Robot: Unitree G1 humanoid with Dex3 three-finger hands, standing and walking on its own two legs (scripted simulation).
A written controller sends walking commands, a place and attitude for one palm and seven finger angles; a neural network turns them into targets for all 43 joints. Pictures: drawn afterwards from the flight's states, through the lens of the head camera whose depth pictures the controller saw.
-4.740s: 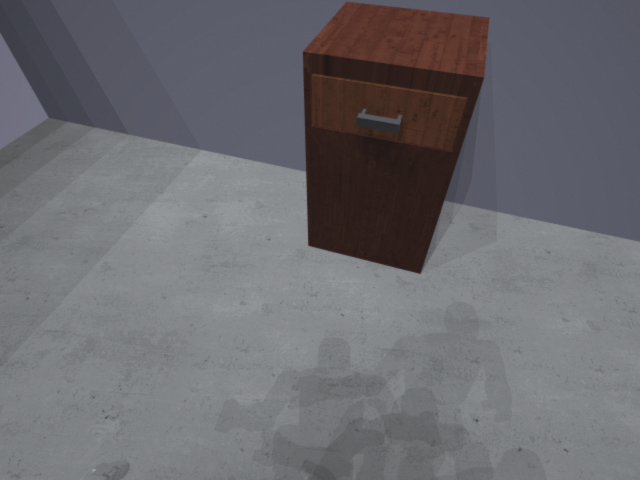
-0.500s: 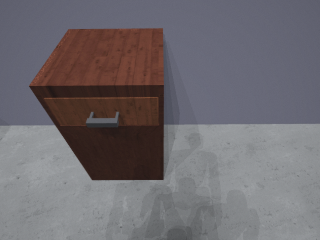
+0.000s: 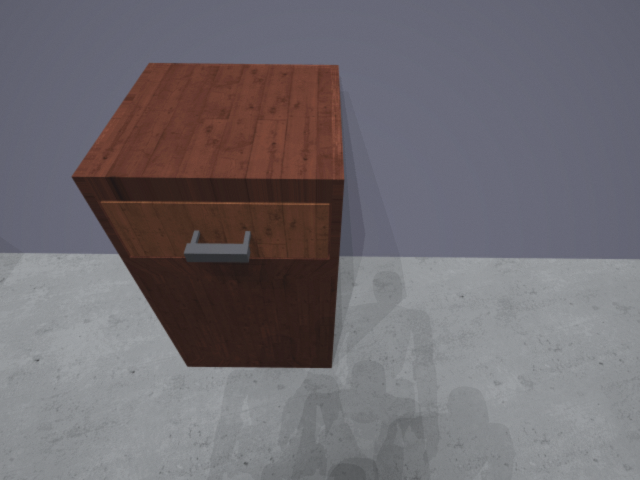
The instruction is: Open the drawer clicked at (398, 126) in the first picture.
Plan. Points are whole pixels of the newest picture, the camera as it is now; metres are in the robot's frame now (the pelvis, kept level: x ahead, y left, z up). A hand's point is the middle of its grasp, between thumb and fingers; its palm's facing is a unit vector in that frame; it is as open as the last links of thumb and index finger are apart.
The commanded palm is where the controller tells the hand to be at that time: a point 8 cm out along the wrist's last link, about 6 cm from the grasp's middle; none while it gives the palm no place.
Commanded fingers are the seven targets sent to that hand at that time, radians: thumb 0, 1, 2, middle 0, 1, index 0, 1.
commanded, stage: raise the hand with hooked fingers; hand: left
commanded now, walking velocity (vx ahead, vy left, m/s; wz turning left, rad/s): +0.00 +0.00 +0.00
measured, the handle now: (219, 244) +0.54 +0.24 -0.11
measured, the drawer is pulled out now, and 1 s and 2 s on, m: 0.00 0.00 0.00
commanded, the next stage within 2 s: move the hooked fingers above the handle in 1.90 s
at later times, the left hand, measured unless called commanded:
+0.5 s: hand (181, 473) +0.15 +0.19 -0.08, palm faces -0.06 -0.10 -0.99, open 9.0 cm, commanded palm +0.15 +0.20 +0.00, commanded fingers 0.00 0.29 0.64 -0.24 -0.69 -0.24 -0.69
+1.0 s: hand (170, 373) +0.24 +0.21 +0.00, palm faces +0.04 -0.08 -1.00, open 12.0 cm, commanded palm +0.22 +0.21 +0.06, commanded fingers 0.00 -0.29 0.39 -0.28 -1.07 -0.28 -1.07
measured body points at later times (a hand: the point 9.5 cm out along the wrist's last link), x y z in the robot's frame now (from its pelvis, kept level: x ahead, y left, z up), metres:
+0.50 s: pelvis -0.01 -0.03 -0.05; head +0.04 -0.05 +0.40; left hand +0.14 +0.19 -0.02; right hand +0.27 -0.25 -0.09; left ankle -0.04 +0.09 -0.74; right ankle +0.01 -0.12 -0.74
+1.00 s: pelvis +0.00 -0.03 -0.02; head +0.04 -0.06 +0.43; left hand +0.23 +0.21 +0.05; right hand +0.16 -0.28 -0.15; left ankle -0.04 +0.09 -0.74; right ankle +0.01 -0.12 -0.74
